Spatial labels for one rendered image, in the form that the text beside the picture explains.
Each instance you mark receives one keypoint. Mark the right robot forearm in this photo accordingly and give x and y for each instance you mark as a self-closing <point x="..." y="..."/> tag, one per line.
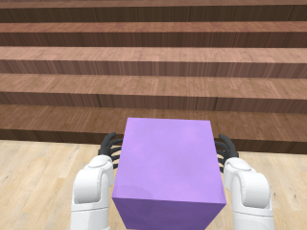
<point x="251" y="197"/>

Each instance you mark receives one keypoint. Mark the left robot forearm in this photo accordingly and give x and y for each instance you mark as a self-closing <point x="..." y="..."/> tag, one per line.
<point x="90" y="195"/>

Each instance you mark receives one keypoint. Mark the left robot hand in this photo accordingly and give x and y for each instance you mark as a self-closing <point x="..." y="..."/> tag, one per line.
<point x="105" y="148"/>

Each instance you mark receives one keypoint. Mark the carton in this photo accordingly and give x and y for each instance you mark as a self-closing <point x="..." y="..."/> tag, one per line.
<point x="168" y="175"/>

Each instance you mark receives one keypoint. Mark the right robot hand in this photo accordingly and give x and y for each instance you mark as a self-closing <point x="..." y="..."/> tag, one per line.
<point x="229" y="150"/>

